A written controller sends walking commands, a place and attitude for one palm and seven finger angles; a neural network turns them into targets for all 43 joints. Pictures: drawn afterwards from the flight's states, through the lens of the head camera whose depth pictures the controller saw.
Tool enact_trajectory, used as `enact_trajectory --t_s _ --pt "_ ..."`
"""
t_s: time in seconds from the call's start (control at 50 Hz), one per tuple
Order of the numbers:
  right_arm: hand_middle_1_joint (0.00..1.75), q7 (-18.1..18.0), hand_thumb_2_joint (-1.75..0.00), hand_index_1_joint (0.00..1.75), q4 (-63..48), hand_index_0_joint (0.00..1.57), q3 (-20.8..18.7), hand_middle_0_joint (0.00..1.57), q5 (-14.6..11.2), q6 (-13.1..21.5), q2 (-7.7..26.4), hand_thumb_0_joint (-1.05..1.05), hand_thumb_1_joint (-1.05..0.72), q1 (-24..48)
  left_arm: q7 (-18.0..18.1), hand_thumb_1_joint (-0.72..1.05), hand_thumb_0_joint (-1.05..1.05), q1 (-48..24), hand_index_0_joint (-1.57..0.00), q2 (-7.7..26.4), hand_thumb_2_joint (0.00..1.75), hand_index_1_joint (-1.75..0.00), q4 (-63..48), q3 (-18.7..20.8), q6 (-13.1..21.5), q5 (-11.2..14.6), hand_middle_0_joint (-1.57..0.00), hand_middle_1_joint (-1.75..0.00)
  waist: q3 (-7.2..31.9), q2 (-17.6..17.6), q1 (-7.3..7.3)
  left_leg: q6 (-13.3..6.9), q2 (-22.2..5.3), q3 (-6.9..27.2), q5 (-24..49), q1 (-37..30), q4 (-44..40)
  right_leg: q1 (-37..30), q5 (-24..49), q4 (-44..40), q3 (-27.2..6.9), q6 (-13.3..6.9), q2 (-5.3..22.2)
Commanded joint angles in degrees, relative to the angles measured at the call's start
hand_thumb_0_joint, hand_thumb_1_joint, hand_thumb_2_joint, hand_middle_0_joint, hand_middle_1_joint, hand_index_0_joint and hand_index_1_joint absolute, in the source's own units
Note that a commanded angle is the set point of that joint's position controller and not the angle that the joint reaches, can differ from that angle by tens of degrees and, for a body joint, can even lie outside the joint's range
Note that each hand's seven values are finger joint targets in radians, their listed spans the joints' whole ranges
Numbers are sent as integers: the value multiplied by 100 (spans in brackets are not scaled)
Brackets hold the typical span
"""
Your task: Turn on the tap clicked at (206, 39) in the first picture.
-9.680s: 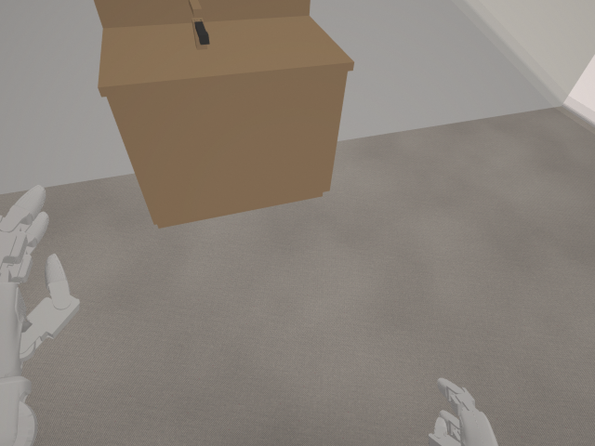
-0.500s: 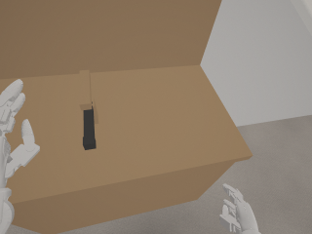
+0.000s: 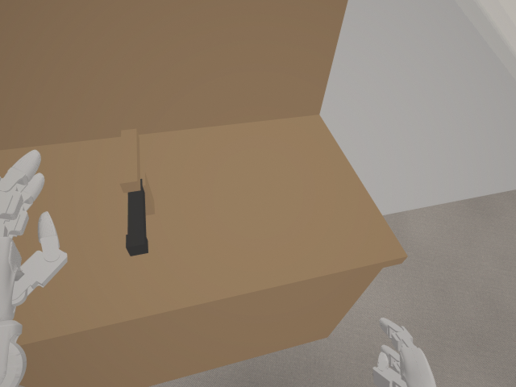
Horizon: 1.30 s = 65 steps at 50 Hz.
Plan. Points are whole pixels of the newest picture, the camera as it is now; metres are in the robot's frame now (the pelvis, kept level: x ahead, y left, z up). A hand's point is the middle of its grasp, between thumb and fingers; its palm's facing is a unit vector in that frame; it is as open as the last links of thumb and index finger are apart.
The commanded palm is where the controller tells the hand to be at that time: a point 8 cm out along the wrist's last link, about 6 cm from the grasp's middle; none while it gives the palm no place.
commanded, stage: shuffle to correct the standing spot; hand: left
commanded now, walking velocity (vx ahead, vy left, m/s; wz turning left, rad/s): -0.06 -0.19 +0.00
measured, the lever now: (137, 244) +0.31 +0.23 +0.02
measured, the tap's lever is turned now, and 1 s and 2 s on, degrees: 0 0 0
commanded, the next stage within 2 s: none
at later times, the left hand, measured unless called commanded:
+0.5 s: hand (106, 262) +0.21 +0.20 +0.16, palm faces +0.31 -0.86 -0.40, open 7.4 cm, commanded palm +0.16 +0.23 +0.17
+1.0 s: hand (129, 269) +0.21 +0.17 +0.16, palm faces +0.28 -0.85 -0.44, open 7.4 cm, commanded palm +0.15 +0.21 +0.17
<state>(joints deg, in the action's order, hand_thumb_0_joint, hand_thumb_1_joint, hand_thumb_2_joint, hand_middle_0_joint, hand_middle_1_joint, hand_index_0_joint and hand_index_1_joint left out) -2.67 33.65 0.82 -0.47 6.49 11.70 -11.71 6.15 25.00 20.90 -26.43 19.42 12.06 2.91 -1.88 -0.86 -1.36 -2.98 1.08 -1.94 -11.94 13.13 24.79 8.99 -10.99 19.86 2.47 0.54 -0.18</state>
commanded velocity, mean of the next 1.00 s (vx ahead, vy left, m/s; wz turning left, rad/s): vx -0.13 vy -0.18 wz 0.00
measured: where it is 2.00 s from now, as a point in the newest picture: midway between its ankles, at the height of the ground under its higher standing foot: outside the picture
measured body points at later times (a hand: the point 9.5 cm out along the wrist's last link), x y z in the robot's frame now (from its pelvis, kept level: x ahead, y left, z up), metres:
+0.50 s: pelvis -0.01 -0.05 +0.00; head +0.03 -0.03 +0.45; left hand +0.19 +0.24 +0.18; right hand +0.17 -0.27 -0.08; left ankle +0.01 +0.08 -0.74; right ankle -0.01 -0.13 -0.74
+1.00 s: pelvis -0.02 -0.07 -0.01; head +0.02 -0.06 +0.44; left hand +0.19 +0.21 +0.18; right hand +0.15 -0.31 -0.08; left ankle +0.01 +0.08 -0.74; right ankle -0.01 -0.13 -0.74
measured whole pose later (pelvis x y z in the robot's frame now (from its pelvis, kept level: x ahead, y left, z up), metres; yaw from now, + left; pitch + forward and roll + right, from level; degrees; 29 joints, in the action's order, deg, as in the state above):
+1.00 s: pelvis -0.02 -0.07 -0.01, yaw -1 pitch +2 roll -1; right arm -3.3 31.3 -1.1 -0.3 5.0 11.5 -11.8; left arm 4.3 28.4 24.2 -31.8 22.5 9.9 5.5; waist -3.1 -0.3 -0.2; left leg 2.5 -4.8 -0.7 -11.7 18.1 27.9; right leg 14.4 -10.8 23.2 3.4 -4.1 -5.8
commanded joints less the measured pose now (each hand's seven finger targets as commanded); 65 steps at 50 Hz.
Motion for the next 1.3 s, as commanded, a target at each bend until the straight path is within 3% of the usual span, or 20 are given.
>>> enact_trajectory --t_s 0.0,0.12,0.2,0.22,0.3,0.36,0.5,0.52,0.6,0.62,0.7,0.72,0.82,0.9,0.98,1.06,1.14,1.2,1.22,1.28 --pt "30 -59 -90 30 -959 20 -249 20 -53 283 668 0 -90 617 71 90 0 -556 -20 988 90 -30 -1093 666 329 68 -20 -30 667 498 28 345 -661 667 716 -277 -726 -47 619 -96 -302 -85 133" --pt "30 7 -90 30 -1012 20 -282 20 -24 230 685 0 -90 565 1 90 0 -601 -20 808 90 -30 -1108 470 289 95 -20 -30 733 565 26 285 -803 657 521 -135 -808 -108 464 -9 -247 -55 52" --pt "30 38 -90 30 -1087 20 -318 20 -48 242 655 0 -90 598 21 90 0 -500 -20 1096 90 -30 -1408 759 259 101 -20 -30 848 671 10 277 -867 629 684 -191 -640 -91 560 51 -280 -70 73" --pt "30 44 -90 30 -1084 20 -311 20 -13 221 666 0 -90 553 -17 90 0 -478 -20 925 90 -30 -1390 599 260 128 -20 -30 893 639 21 254 -853 617 717 -165 -626 -114 602 45 -258 -63 56" --pt "30 24 -90 30 -1132 20 -364 20 -27 233 651 0 -90 555 -26 90 0 -210 -20 1183 90 -30 -1553 902 207 172 -20 -30 1092 548 16 238 -884 539 1271 -361 -240 -74 1034 38 -337 -90 139" --pt "30 -1 -90 30 -1133 20 -413 20 -6 218 686 0 -90 445 -85 90 0 -143 -20 1093 90 -30 -1507 837 178 229 -20 -30 1135 524 35 227 -900 491 1374 -385 -102 2 1167 52 -371 -91 166" --pt "30 -66 -90 30 -1107 20 -408 20 -46 189 676 0 -90 525 -95 90 0 6 -20 1132 90 -30 -1299 874 31 293 -20 -30 831 329 68 210 -788 315 514 -193 6 363 896 -163 -532 -76 252" --pt "30 -59 -90 30 -1075 20 -398 20 -15 160 704 0 -90 446 -111 90 0 -70 -20 959 90 -30 -1259 683 36 296 -20 -30 798 278 106 204 -718 267 328 -148 18 438 731 -235 -530 -56 240" --pt "30 -82 -90 30 -1079 20 -425 20 -67 182 676 0 -90 532 -44 90 0 -214 -20 1207 90 -30 -1518 860 34 287 -20 -30 797 333 96 193 -646 215 142 -221 130 601 487 -351 -662 -62 328" --pt "30 -83 -90 30 -1059 20 -396 20 -20 160 689 0 -90 462 -40 90 0 -211 -20 1099 90 -30 -1426 760 45 296 -20 -30 783 207 121 189 -622 204 116 -163 100 577 360 -385 -578 -16 298" --pt "30 -93 -90 30 -1071 20 -438 20 -58 170 684 0 -90 501 -3 90 0 -93 -20 1287 90 -30 -1567 948 34 295 -20 -30 866 247 88 176 -641 199 242 -212 188 534 507 -366 -641 26 354" --pt "30 -93 -90 30 -1070 20 -415 20 -19 150 701 0 -90 449 -18 90 0 -66 -20 1129 90 -30 -1480 809 36 307 -20 -30 834 238 119 168 -635 187 242 -166 150 524 464 -364 -583 69 319" --pt "30 -97 -90 30 -1068 20 -427 20 -10 130 729 0 -90 415 -38 90 0 79 -20 1153 90 -30 -1532 850 42 314 -20 -30 921 399 116 168 -740 258 615 -157 56 368 819 -160 -464 106 235" --pt "30 -120 -90 30 -1122 20 -435 20 -14 143 672 0 -90 442 -69 90 0 272 -20 1364 90 -30 -1675 1091 122 310 -20 -30 886 375 54 169 -896 280 1248 -162 151 393 1479 -28 -418 199 261" --pt "30 -112 -90 30 -1143 20 -473 20 39 160 678 0 -90 280 -130 90 0 290 -20 1303 90 -30 -1682 1101 300 287 -20 -30 934 387 60 168 -973 266 1408 -53 227 355 1703 86 -395 253 282" --pt "30 -113 -90 30 -1151 20 -485 20 19 173 702 0 -90 234 -135 90 0 319 -20 1239 90 -30 -1684 1053 275 323 -20 -30 1088 355 87 185 -865 242 347 26 215 409 835 16 -521 138 317" --pt "30 -132 -90 30 -1151 20 -472 20 -5 190 695 0 -90 262 -65 90 0 231 -20 1272 90 -30 -1744 1023 184 322 -20 -30 915 181 120 192 -714 258 -684 34 294 897 -491 -315 -776 -6 415" --pt "30 -144 -90 30 -1040 20 -431 20 -29 211 688 0 -90 310 14 90 0 109 -20 1271 90 -30 -1721 963 80 306 -20 -30 718 109 176 221 -581 231 -877 -294 602 1547 -1294 -624 -982 -255 576" --pt "30 -142 -90 30 -1014 20 -410 20 5 192 683 0 -90 268 9 90 0 16 -20 1125 90 -30 -1753 776 67 308 -20 -30 722 177 213 195 -611 254 -896 -263 456 1513 -1376 -563 -862 -245 508" --pt "30 -159 -90 30 -1059 20 -414 20 9 240 734 0 -90 365 32 90 0 -99 -20 1227 90 -30 -1809 867 43 264 -20 -30 632 574 146 72 -1052 800 -832 168 -284 1011 -875 -22 -590 -89 169"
